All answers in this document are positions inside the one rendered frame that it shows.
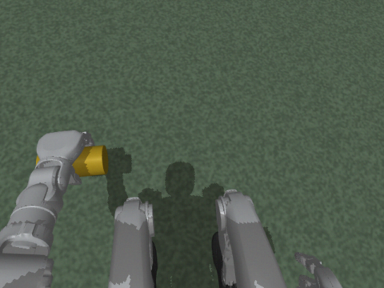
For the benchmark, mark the right robot hand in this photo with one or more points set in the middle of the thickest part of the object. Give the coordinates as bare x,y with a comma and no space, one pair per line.
324,277

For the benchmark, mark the right robot foot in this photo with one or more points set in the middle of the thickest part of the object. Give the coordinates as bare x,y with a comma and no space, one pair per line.
218,261

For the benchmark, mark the left robot hand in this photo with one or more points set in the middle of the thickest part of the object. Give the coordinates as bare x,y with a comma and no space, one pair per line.
67,145

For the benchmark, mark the left robot arm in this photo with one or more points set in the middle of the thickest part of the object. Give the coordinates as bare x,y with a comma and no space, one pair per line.
26,241

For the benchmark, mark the can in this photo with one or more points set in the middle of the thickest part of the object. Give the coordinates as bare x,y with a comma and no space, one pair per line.
92,161

